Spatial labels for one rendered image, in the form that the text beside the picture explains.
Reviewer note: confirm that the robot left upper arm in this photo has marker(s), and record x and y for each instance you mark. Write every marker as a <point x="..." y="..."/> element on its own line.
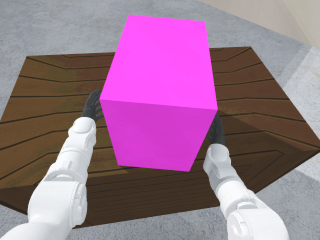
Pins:
<point x="56" y="208"/>

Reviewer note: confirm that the robot right hand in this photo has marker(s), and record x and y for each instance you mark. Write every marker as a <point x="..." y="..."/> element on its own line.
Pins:
<point x="217" y="133"/>

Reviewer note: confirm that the pedestal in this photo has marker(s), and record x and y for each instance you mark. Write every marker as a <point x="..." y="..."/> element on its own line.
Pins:
<point x="265" y="134"/>

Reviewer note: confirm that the carton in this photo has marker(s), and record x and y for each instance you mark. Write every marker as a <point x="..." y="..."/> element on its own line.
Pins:
<point x="159" y="97"/>

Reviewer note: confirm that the robot left hand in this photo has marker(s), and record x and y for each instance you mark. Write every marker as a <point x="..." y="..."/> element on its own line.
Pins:
<point x="90" y="109"/>

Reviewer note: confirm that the robot right upper arm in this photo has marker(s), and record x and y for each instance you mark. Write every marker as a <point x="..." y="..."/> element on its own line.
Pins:
<point x="255" y="224"/>

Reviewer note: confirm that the robot right forearm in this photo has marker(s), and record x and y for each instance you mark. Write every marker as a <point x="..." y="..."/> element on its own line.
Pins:
<point x="227" y="185"/>

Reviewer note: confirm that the robot left forearm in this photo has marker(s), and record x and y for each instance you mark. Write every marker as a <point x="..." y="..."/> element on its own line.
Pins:
<point x="75" y="156"/>

